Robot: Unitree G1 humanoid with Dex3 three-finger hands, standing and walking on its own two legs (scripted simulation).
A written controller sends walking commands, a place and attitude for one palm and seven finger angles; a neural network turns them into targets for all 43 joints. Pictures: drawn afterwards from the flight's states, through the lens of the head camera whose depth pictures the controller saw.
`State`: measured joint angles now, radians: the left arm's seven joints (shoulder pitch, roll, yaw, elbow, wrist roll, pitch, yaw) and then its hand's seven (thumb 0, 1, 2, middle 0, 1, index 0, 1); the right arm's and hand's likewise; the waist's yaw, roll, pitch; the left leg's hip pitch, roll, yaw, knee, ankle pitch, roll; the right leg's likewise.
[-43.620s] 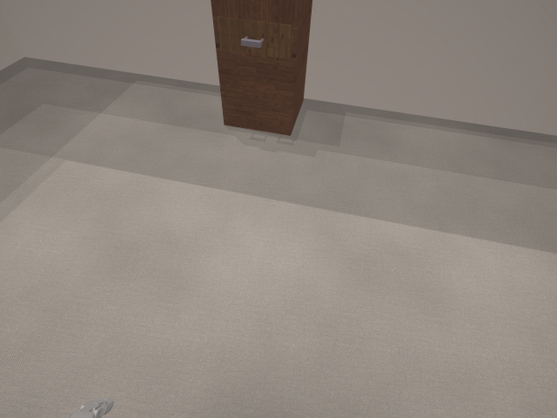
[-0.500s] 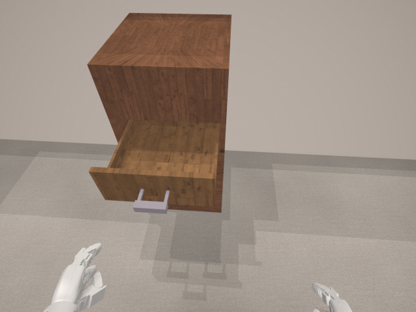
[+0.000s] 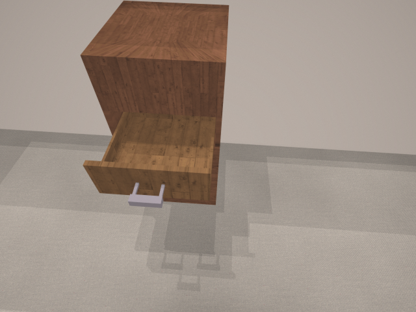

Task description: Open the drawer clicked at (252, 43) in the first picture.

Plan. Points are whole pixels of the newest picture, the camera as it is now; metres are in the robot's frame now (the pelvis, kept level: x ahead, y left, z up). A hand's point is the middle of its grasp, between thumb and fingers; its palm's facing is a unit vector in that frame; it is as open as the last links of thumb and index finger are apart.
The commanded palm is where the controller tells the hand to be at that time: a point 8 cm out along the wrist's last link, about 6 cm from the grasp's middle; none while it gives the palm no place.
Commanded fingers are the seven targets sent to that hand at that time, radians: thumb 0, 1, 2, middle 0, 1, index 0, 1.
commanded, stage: let the arm hang, fingers relaxed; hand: left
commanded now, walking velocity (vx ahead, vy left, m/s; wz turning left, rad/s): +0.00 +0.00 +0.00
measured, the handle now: (147, 194) +0.47 +0.22 -0.22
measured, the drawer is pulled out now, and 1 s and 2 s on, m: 0.25 0.25 0.25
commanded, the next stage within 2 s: look to check the result in 0.44 s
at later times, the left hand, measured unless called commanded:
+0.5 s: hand out of the picture -0.01 +0.14 -0.18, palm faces +0.02 -0.99 -0.15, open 7.4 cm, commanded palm none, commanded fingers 0.00 0.90 0.90 -0.20 -0.30 -0.20 -0.30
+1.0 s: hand out of the picture +0.01 +0.13 -0.18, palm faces +0.03 -0.99 -0.16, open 7.4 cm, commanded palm none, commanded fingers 0.00 0.90 0.90 -0.20 -0.30 -0.20 -0.30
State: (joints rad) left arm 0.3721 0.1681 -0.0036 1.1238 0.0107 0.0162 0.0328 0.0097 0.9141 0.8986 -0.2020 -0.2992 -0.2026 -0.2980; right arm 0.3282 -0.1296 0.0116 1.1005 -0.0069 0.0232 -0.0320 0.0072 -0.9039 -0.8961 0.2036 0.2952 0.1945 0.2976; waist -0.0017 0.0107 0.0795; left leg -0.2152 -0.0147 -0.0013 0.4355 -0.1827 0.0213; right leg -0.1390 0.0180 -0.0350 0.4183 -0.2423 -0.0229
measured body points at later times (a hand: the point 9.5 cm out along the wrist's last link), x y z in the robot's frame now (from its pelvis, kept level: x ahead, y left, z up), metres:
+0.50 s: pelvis +0.02 -0.01 +0.00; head +0.03 -0.01 +0.45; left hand -0.01 +0.19 -0.16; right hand -0.03 -0.21 -0.16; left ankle +0.03 +0.10 -0.74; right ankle -0.01 -0.11 -0.74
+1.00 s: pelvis +0.04 -0.02 +0.00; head +0.05 -0.02 +0.45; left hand +0.01 +0.18 -0.16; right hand +0.01 -0.22 -0.16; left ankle +0.03 +0.10 -0.74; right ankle -0.01 -0.11 -0.74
